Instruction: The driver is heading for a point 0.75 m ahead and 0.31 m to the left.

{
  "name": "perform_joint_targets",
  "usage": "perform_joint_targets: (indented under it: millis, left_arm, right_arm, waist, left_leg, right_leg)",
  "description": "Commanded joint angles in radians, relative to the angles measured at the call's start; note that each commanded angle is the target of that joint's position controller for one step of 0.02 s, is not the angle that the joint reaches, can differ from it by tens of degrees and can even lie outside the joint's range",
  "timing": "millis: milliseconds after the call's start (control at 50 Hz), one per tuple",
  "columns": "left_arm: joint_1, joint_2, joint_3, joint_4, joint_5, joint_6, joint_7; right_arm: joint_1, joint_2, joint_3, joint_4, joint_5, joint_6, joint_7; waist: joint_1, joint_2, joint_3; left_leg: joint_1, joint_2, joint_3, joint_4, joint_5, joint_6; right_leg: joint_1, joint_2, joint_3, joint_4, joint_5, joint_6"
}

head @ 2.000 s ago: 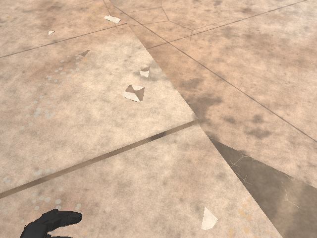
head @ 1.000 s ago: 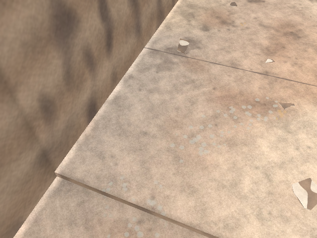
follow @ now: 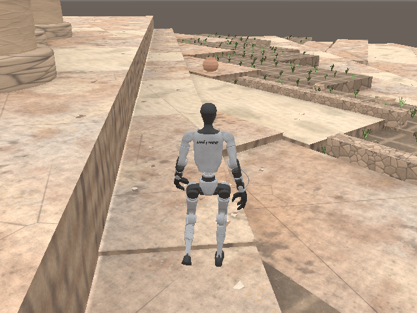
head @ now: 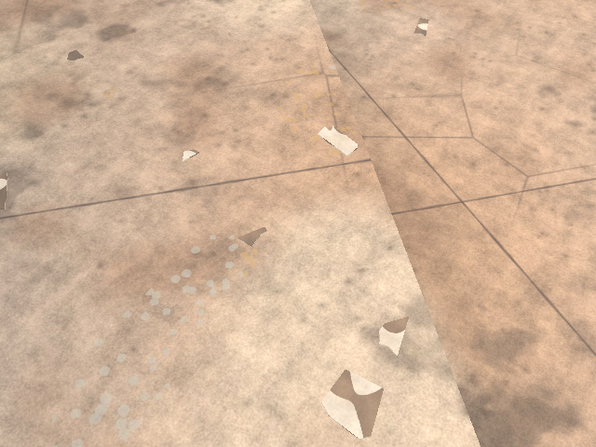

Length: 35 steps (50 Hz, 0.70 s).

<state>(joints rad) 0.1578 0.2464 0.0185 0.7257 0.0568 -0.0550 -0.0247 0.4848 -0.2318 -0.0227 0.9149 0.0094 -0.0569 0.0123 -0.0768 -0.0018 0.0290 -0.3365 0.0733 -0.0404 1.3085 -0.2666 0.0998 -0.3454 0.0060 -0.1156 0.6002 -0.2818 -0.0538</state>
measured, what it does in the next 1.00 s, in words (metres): climbs, turning left: left foot 0.04 m higher, then right foot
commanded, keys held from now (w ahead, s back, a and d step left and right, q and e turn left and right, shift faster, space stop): w+q+shift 0.70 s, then shift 0.30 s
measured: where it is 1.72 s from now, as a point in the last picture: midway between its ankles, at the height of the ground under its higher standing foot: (165, 252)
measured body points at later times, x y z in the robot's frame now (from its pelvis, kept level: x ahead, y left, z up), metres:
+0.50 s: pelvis +0.44 +0.06 +0.02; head +0.45 +0.05 +0.47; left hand +0.57 +0.33 -0.03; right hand +0.55 -0.21 -0.11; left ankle +0.42 +0.04 -0.69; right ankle +0.47 -0.13 -0.56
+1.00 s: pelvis +0.82 +0.19 +0.06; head +0.86 +0.23 +0.50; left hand +0.59 +0.36 -0.06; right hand +1.18 +0.21 -0.01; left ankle +0.84 +0.34 -0.63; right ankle +0.87 +0.07 -0.69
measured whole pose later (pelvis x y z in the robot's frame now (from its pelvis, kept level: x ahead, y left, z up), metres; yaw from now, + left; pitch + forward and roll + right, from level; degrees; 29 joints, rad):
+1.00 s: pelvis +0.82 +0.19 +0.06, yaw +45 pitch +3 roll -2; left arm 0.46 0.30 0.04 0.84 0.03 -0.09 -0.01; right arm -0.01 -0.32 -0.04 0.61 -0.04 -0.03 0.04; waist 0.10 0.04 0.07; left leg -0.66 -0.05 -0.05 0.86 -0.18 0.04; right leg -0.13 0.00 -0.09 0.34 -0.25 0.00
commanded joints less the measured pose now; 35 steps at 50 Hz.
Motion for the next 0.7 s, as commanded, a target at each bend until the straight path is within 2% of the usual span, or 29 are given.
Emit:
perform_joint_targets:
  millis: [20, 60, 80, 120, 140, 180, 200, 220, 240, 260, 280, 300, 320, 340, 360, 380, 400, 420, 460, 480, 500, 520, 560, 580, 600, 640, 660, 680, 700]
  left_arm:
    - [0.163, 0.086, 0.036, 0.040, -0.018, -0.025, 0.011]
    - [0.178, 0.053, 0.029, 0.083, -0.035, -0.045, 0.003]
    - [0.197, 0.042, 0.027, 0.103, -0.036, -0.054, -0.001]
    - [0.204, 0.013, 0.017, 0.132, -0.024, -0.061, -0.010]
    - [0.215, 0.000, 0.013, 0.146, -0.022, -0.063, -0.010]
    - [0.240, 0.006, 0.005, 0.151, -0.020, -0.063, 0.014]
    - [0.229, 0.028, 0.003, 0.147, -0.021, -0.064, 0.028]
    - [0.193, 0.055, 0.004, 0.125, -0.029, -0.063, 0.041]
    - [0.199, 0.105, 0.015, 0.107, -0.037, -0.064, 0.059]
    - [0.199, 0.169, 0.032, 0.098, -0.037, -0.065, 0.076]
    - [0.160, 0.222, 0.050, 0.082, -0.028, -0.053, 0.087]
    - [0.092, 0.270, 0.071, 0.053, -0.020, -0.034, 0.087]
    - [0.049, 0.287, 0.085, 0.033, -0.031, -0.017, 0.071]
    - [0.035, 0.146, 0.055, 0.043, -0.037, -0.006, 0.035]
    - [0.074, 0.022, 0.019, -0.092, -0.013, -0.030, 0.017]
    - [0.086, 0.035, 0.000, -0.163, -0.001, -0.064, 0.011]
    - [0.047, 0.074, 0.002, -0.157, -0.002, -0.081, 0.008]
    - [0.020, 0.075, -0.001, -0.157, 0.001, -0.082, 0.012]
    - [0.021, 0.059, -0.018, -0.162, 0.026, -0.039, 0.021]
    - [0.015, 0.059, -0.024, -0.168, 0.028, -0.014, 0.019]
    - [-0.025, 0.064, -0.026, -0.194, 0.028, 0.001, 0.016]
    - [-0.092, 0.076, -0.027, -0.224, 0.023, 0.004, 0.010]
    - [-0.187, 0.041, -0.044, -0.263, -0.003, 0.001, 0.001]
    - [-0.228, 0.014, -0.054, -0.278, -0.020, 0.000, 0.000]
    - [-0.240, 0.010, -0.056, -0.276, -0.030, 0.000, 0.004]
    - [-0.218, 0.052, -0.041, -0.269, -0.039, -0.004, 0.014]
    - [-0.172, 0.089, -0.025, -0.254, -0.038, -0.007, 0.023]
    - [-0.088, 0.137, -0.004, -0.234, -0.040, -0.012, 0.035]
    - [0.064, 0.189, 0.022, -0.201, -0.047, -0.017, 0.047]
  right_arm:
    - [-0.047, -0.045, -0.023, -0.081, -0.020, 0.019, 0.018]
    - [-0.109, -0.010, -0.022, -0.110, -0.020, 0.047, 0.028]
    - [-0.164, 0.007, -0.017, -0.132, -0.020, 0.058, 0.026]
    - [-0.267, 0.029, 0.000, -0.189, -0.014, 0.071, 0.017]
    - [-0.332, 0.024, 0.005, -0.225, -0.010, 0.073, 0.013]
    - [-0.406, -0.014, 0.007, -0.260, -0.011, 0.074, 0.024]
    - [-0.410, -0.013, 0.015, -0.269, -0.014, 0.071, 0.030]
    - [-0.380, -0.023, 0.019, -0.259, -0.016, 0.067, 0.039]
    - [-0.345, -0.043, 0.016, -0.245, -0.015, 0.061, 0.051]
    - [-0.305, -0.059, 0.011, -0.238, -0.012, 0.063, 0.055]
    - [-0.167, -0.098, -0.005, -0.202, -0.005, 0.069, 0.049]
    - [0.039, -0.161, -0.034, -0.149, -0.002, 0.074, 0.037]
    - [0.188, -0.236, -0.072, -0.111, -0.001, 0.067, 0.021]
    - [0.069, -0.244, -0.089, -0.108, 0.019, 0.054, 0.006]
    - [-0.070, -0.318, -0.101, -0.138, 0.000, 0.070, 0.003]
    - [-0.119, -0.316, -0.103, -0.191, -0.017, 0.070, -0.003]
    - [-0.092, -0.237, -0.090, -0.172, -0.032, 0.060, -0.016]
    - [-0.089, -0.187, -0.077, -0.145, -0.035, 0.046, -0.022]
    - [-0.132, -0.167, -0.065, -0.157, -0.025, 0.006, -0.031]
    - [-0.143, -0.156, -0.057, -0.159, -0.020, -0.012, -0.029]
    - [-0.158, -0.174, -0.058, -0.167, -0.014, -0.029, -0.025]
    - [-0.150, -0.189, -0.062, -0.172, -0.014, -0.040, -0.026]
    - [-0.127, -0.188, -0.067, -0.166, -0.009, -0.041, -0.026]
    - [-0.108, -0.201, -0.074, -0.156, -0.006, -0.039, -0.020]
    - [-0.083, -0.214, -0.081, -0.147, -0.002, -0.037, -0.013]
    - [-0.079, -0.245, -0.093, -0.141, -0.004, -0.037, -0.007]
    - [-0.080, -0.256, -0.098, -0.141, -0.003, -0.040, -0.008]
    - [-0.093, -0.275, -0.103, -0.145, -0.009, -0.042, -0.007]
    - [-0.147, -0.310, -0.110, -0.160, -0.017, -0.045, -0.004]
  waist:
    - [0.063, -0.077, 0.001]
    - [0.035, -0.090, 0.060]
    - [0.037, -0.112, 0.082]
    - [0.018, -0.128, 0.114]
    - [0.013, -0.123, 0.147]
    - [0.017, -0.080, 0.155]
    - [-0.005, -0.068, 0.156]
    - [-0.034, -0.041, 0.122]
    - [-0.044, -0.046, 0.054]
    - [-0.075, -0.091, -0.012]
    - [-0.150, -0.135, -0.102]
    - [-0.243, -0.156, -0.201]
    - [-0.306, -0.102, -0.246]
    - [-0.215, 0.100, -0.092]
    - [-0.020, 0.315, -0.106]
    - [0.006, 0.188, -0.222]
    - [0.015, 0.021, -0.099]
    - [0.063, -0.090, 0.010]
    - [0.126, -0.128, 0.069]
    - [0.142, -0.127, 0.084]
    - [0.144, -0.127, 0.097]
    - [0.121, -0.119, 0.110]
    - [0.071, -0.074, 0.103]
    - [0.038, -0.030, 0.079]
    - [0.008, -0.005, 0.041]
    - [0.003, 0.048, -0.023]
    - [0.023, 0.058, -0.073]
    - [0.067, 0.072, -0.144]
    - [0.170, 0.081, -0.223]
  left_leg:
    - [-0.362, 0.061, -0.017, 0.179, 0.065, -0.002]
    - [-0.459, 0.063, -0.005, 0.231, 0.076, -0.005]
    - [-0.522, 0.047, 0.019, 0.291, 0.078, -0.002]
    - [-0.585, 0.018, 0.053, 0.307, 0.080, 0.017]
    - [-0.596, 0.005, 0.083, 0.257, 0.078, 0.029]
    - [-0.574, -0.012, 0.160, 0.088, 0.132, 0.048]
    - [-0.531, -0.015, 0.198, -0.006, 0.151, 0.063]
    - [-0.401, -0.041, 0.246, -0.140, 0.176, 0.079]
    - [-0.262, -0.083, 0.290, -0.235, 0.212, 0.085]
    - [-0.145, -0.110, 0.301, -0.273, 0.190, 0.091]
    - [-0.010, -0.142, 0.289, -0.290, 0.126, 0.103]
    - [0.173, -0.174, 0.244, -0.315, 0.021, 0.130]
    - [0.360, -0.174, 0.133, -0.486, -0.032, 0.180]
    - [0.370, -0.146, 0.002, -0.646, -0.019, 0.227]
    - [0.491, -0.005, -0.480, -0.731, 0.132, 0.361]
    - [0.554, 0.117, -0.809, -0.979, -0.162, 0.426]
    - [0.451, 0.143, -0.862, -1.090, -0.311, 0.377]
    - [0.296, 0.117, -0.772, -1.085, -0.242, 0.323]
    - [0.074, 0.021, -0.549, -1.065, -0.110, 0.280]
    - [-0.027, -0.026, -0.472, -1.075, -0.096, 0.266]
    - [-0.104, -0.067, -0.413, -1.108, -0.064, 0.256]
    - [-0.133, -0.094, -0.365, -1.135, 0.042, 0.252]
    - [-0.141, -0.149, -0.283, -1.125, 0.299, 0.209]
    - [-0.099, -0.154, -0.274, -1.121, 0.404, 0.184]
    - [-0.027, -0.143, -0.282, -1.118, 0.505, 0.166]
    - [0.134, -0.110, -0.300, -1.047, 0.693, 0.133]
    - [0.205, -0.106, -0.309, -0.963, 0.829, 0.106]
    - [0.247, -0.097, -0.328, -0.835, 0.915, 0.079]
    - [0.235, -0.095, -0.342, -0.651, 0.902, 0.060]
  right_leg:
    - [0.220, -0.283, 0.278, -0.396, -0.097, -0.012]
    - [0.177, -0.260, 0.155, -0.418, 0.026, 0.021]
    - [0.168, -0.248, 0.102, -0.429, 0.102, 0.029]
    - [0.118, -0.208, -0.018, -0.450, 0.245, 0.059]
    - [0.102, -0.190, -0.072, -0.476, 0.358, 0.068]
    - [0.157, -0.157, -0.150, -0.507, 0.573, 0.074]
    - [0.179, -0.151, -0.187, -0.505, 0.709, 0.077]
    - [0.176, -0.142, -0.224, -0.478, 0.927, 0.083]
    - [0.214, -0.167, -0.216, -0.421, 1.204, 0.073]
    - [0.268, -0.212, -0.204, -0.330, 1.429, 0.066]
    - [0.319, -0.238, -0.188, -0.154, 1.581, 0.065]
    - [0.317, -0.265, -0.155, 0.106, 1.638, 0.057]
    - [0.224, -0.244, -0.118, 0.474, 1.393, 0.044]
    - [-0.018, -0.049, -0.109, 0.893, 0.318, 0.030]
    - [-0.429, 0.101, 0.030, 1.233, -0.138, 0.086]
    - [-0.557, 0.060, 0.214, 1.227, -0.100, 0.059]
    - [-0.596, 0.015, 0.226, 1.173, -0.068, 0.054]
    - [-0.577, -0.024, 0.218, 1.097, -0.059, 0.057]
    - [-0.488, -0.089, 0.212, 0.951, -0.076, 0.083]
    - [-0.442, -0.111, 0.198, 0.872, -0.078, 0.096]
    - [-0.393, -0.123, 0.170, 0.735, -0.068, 0.107]
    - [-0.348, -0.128, 0.134, 0.599, -0.019, 0.118]
    - [-0.214, -0.106, 0.092, 0.322, 0.153, 0.127]
    - [-0.156, -0.075, 0.073, 0.187, 0.235, 0.121]
    - [-0.112, -0.045, 0.061, 0.108, 0.307, 0.110]
    - [-0.047, -0.003, 0.076, -0.009, 0.343, 0.083]
    - [0.020, 0.024, 0.088, -0.051, 0.316, 0.073]
    - [0.126, 0.043, 0.109, -0.061, 0.261, 0.064]
    - [0.277, 0.030, 0.128, -0.073, 0.191, 0.057]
